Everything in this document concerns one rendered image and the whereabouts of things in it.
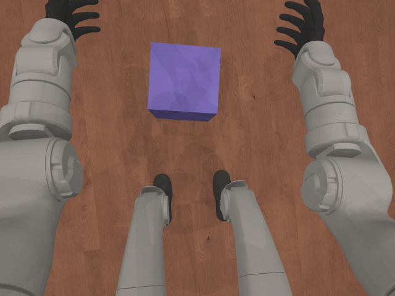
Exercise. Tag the carton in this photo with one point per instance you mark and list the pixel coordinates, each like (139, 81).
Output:
(184, 81)

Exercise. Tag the left robot hand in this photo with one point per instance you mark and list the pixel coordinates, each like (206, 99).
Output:
(62, 10)

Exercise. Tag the robot right forearm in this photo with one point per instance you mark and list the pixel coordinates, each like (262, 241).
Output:
(328, 106)

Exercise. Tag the right robot upper arm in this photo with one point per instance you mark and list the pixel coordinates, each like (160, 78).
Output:
(352, 196)

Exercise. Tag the left robot upper arm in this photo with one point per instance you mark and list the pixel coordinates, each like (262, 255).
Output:
(37, 177)

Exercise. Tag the right robot hand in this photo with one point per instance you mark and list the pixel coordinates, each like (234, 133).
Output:
(311, 27)

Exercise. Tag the robot left shin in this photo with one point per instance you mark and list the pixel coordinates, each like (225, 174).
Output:
(149, 189)

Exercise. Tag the right robot foot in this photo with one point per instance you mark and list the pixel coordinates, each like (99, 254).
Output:
(220, 180)

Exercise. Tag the robot left forearm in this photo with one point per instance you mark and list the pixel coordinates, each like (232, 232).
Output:
(41, 85)

